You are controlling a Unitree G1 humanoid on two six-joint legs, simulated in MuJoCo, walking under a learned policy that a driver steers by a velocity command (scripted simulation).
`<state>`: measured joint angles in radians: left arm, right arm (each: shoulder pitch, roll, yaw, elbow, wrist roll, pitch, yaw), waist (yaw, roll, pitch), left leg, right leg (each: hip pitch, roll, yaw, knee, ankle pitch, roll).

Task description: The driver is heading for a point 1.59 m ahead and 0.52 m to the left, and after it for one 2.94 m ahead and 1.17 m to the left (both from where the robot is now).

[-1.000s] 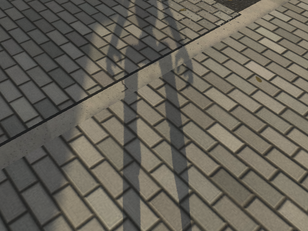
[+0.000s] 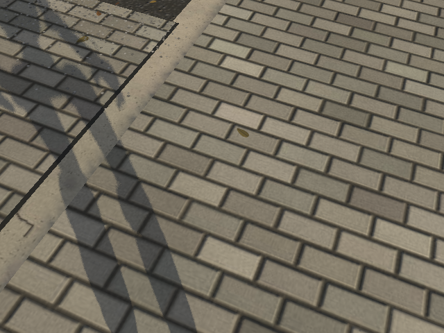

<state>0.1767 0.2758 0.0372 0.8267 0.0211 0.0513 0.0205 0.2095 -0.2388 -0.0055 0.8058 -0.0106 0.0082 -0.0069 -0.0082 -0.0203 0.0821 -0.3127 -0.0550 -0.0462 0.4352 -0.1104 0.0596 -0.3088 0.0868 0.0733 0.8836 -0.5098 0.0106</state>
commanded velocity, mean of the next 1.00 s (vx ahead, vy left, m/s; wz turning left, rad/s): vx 0.01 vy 0.00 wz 0.45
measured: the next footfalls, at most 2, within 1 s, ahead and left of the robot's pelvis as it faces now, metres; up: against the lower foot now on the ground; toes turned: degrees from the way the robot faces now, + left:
right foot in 0.24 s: +0.04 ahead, -0.11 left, +0.00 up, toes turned +13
left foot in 0.70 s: -0.04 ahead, +0.08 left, +0.00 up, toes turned +26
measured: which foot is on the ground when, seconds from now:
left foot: down 0.00-0.24, up 0.26-0.68, down 0.70-1.00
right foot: up 0.00-0.22, down 0.24-0.70, up 0.72-1.00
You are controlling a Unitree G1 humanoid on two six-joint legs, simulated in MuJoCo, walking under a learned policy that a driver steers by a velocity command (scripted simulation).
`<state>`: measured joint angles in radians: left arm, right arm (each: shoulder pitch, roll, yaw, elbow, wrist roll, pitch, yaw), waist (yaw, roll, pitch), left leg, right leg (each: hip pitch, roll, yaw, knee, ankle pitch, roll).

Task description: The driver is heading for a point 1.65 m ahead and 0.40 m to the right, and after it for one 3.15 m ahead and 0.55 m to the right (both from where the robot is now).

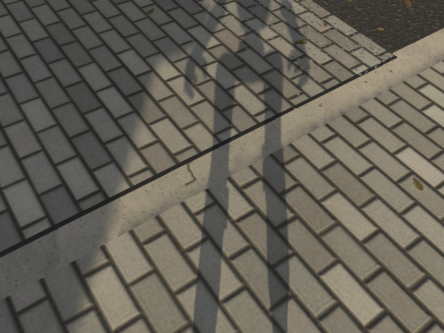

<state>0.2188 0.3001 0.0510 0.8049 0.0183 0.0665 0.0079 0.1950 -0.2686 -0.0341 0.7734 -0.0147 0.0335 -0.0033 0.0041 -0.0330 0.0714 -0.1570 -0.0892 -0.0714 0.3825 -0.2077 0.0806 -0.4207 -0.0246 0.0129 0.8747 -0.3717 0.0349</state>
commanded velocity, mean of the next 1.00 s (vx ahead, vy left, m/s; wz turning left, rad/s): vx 0.01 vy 0.00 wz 0.05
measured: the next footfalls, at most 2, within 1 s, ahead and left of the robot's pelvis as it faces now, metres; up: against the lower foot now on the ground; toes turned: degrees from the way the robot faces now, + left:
right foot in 0.16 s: +0.05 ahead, -0.13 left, +0.00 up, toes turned +2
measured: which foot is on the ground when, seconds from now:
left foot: down 0.00-1.00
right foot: up 0.00-0.14, down 0.16-1.00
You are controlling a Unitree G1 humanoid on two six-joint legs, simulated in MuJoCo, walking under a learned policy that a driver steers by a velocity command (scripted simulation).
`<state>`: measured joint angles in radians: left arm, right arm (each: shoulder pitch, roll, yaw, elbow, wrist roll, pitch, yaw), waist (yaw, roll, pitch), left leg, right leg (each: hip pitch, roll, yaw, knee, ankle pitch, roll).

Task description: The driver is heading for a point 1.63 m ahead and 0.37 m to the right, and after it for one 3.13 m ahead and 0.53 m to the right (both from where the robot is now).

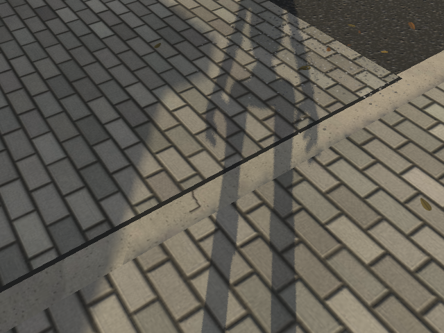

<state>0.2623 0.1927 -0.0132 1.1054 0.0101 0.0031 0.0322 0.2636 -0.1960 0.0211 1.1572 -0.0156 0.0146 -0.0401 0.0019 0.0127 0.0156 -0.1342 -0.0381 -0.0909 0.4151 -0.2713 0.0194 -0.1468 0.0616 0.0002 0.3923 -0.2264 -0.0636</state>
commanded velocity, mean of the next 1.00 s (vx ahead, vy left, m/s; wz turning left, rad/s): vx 0.37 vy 0.00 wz -0.11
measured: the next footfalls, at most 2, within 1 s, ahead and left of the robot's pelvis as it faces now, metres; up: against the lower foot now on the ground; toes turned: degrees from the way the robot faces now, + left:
left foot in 0.26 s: +0.10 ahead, +0.13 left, +0.00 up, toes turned +2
right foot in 0.74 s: +0.45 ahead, +0.00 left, +0.00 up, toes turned -5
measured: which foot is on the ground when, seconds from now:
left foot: down 0.00-0.00, up 0.02-0.24, down 0.26-0.72, up 0.74-1.00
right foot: down 0.00-0.26, up 0.28-0.72, down 0.74-1.00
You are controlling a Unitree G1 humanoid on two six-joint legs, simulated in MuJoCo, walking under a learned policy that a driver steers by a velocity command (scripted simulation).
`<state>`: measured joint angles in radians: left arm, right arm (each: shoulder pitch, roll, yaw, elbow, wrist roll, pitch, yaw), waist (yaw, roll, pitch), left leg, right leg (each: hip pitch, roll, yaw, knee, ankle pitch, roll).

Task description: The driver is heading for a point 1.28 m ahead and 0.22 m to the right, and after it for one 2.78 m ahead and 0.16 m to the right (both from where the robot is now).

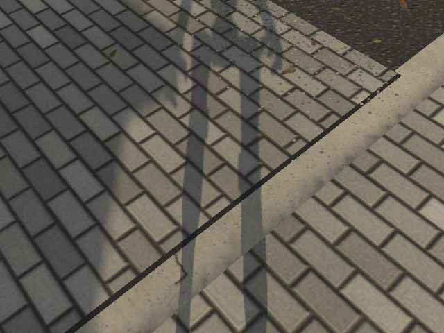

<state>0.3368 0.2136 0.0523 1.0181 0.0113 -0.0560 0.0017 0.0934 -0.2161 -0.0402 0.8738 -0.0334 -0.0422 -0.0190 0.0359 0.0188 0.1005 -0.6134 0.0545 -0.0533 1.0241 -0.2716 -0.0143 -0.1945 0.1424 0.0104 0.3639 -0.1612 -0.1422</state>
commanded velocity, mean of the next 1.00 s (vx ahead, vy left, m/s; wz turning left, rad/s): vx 0.04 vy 0.00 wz -0.41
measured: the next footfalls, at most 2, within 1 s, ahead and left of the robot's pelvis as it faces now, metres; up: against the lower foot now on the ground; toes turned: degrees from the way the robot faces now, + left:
left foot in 0.30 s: +0.21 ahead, +0.12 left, +0.00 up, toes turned -16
right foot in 0.78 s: +0.07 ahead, -0.06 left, +0.00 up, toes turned -23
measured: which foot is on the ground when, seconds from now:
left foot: up 0.00-0.28, down 0.30-0.78, up 0.80-1.00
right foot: down 0.00-0.32, up 0.34-0.76, down 0.78-1.00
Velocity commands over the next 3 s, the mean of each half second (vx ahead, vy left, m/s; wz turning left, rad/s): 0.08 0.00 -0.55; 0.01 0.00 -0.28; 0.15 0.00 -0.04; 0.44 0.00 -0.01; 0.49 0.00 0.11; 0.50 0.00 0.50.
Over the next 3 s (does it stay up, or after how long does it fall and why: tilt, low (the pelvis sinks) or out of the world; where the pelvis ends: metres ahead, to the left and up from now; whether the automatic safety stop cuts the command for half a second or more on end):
stays up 0.81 -0.27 -0.02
